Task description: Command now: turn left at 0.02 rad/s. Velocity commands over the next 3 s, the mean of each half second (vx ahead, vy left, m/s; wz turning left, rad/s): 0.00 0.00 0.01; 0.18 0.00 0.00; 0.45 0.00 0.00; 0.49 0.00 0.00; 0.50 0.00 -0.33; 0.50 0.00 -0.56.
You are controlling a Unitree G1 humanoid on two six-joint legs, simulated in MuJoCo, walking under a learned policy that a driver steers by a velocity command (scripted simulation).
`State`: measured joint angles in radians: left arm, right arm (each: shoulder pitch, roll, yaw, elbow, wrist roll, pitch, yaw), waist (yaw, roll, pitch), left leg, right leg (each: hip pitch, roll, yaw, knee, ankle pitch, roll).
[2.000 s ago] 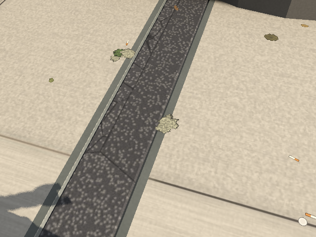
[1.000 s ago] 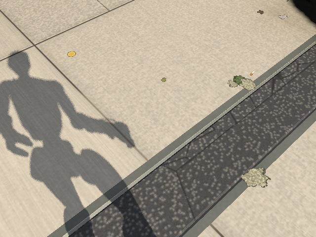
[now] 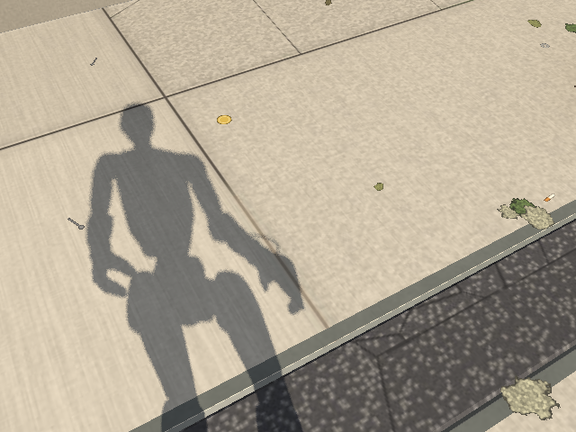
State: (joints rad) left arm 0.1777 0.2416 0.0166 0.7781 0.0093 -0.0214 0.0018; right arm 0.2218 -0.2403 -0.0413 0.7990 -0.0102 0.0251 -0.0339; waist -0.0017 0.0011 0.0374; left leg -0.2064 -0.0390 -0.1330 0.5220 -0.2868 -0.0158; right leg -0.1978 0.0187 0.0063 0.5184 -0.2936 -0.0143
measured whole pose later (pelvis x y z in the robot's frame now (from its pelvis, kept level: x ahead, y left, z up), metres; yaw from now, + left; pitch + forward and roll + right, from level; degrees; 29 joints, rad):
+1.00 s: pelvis +0.07 +0.04 +0.00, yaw -1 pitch +0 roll -1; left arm 0.35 0.30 0.04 1.00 -0.02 -0.04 0.01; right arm 0.23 -0.26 -0.05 1.03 0.02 -0.09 0.00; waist 0.01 -0.04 -0.01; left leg -0.27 0.00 0.04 0.53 -0.26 0.03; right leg -0.19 -0.01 0.04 0.66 -0.43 -0.03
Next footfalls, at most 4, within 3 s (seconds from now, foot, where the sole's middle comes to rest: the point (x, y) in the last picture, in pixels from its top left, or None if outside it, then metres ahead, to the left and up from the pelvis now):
0.96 left None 0.11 0.14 -0.77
1.46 right None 0.48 -0.08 -0.77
1.98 left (240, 327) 0.78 0.16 -0.77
2.56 right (333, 244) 1.06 -0.10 -0.77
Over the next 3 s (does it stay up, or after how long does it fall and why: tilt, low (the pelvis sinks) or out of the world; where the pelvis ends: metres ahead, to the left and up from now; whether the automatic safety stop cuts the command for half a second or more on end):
stays up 1.17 -0.05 0.00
